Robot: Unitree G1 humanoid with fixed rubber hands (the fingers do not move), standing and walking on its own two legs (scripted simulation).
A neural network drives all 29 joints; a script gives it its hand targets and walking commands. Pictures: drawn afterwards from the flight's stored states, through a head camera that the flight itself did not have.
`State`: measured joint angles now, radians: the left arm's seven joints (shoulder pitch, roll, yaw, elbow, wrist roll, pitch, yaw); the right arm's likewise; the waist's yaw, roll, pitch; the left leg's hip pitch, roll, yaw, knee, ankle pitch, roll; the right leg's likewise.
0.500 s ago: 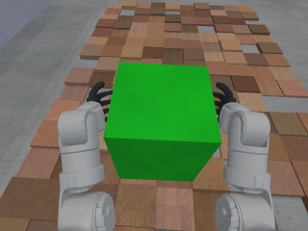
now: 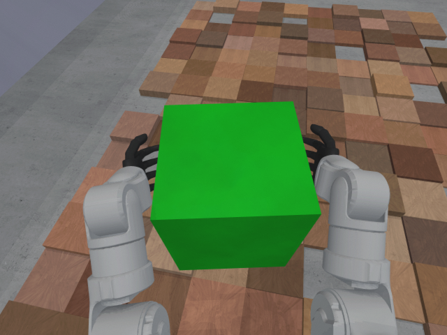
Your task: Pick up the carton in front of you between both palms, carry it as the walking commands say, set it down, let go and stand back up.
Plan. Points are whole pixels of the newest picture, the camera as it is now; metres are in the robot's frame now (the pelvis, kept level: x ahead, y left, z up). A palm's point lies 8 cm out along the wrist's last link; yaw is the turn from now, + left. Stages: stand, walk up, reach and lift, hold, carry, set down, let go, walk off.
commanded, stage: carry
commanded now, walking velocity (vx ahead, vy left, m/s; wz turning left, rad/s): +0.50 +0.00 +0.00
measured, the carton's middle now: (230, 194) +0.35 +0.02 +0.05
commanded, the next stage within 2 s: none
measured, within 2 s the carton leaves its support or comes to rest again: neither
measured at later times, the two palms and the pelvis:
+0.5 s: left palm (163, 63) +0.62 +0.17 +0.14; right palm (303, 66) +0.61 -0.13 +0.15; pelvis +0.36 +0.03 +0.01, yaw -3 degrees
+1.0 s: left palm (202, 13) +1.01 +0.11 +0.08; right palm (296, 13) +1.02 -0.19 +0.08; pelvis +0.68 -0.03 +0.00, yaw -2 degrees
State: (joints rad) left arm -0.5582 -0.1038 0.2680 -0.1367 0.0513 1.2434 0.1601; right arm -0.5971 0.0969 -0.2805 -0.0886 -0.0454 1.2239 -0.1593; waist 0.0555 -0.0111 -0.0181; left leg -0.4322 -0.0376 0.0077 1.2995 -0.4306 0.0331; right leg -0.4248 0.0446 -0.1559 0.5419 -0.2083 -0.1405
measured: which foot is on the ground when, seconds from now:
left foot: up 0.00-0.34, down 0.36-0.88, up 0.90-1.00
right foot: down 0.00-0.38, up 0.40-0.82, down 0.84-1.00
